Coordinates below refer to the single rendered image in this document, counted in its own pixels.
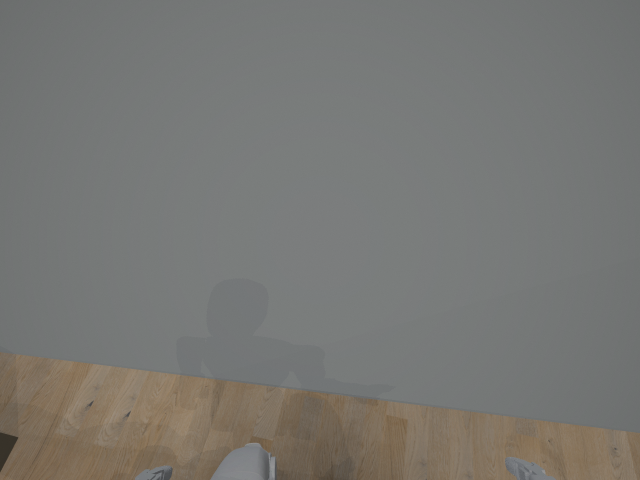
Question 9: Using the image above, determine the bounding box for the right robot hand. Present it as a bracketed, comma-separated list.
[505, 457, 556, 480]

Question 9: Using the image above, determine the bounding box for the robot left thigh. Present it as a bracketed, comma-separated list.
[210, 446, 277, 480]

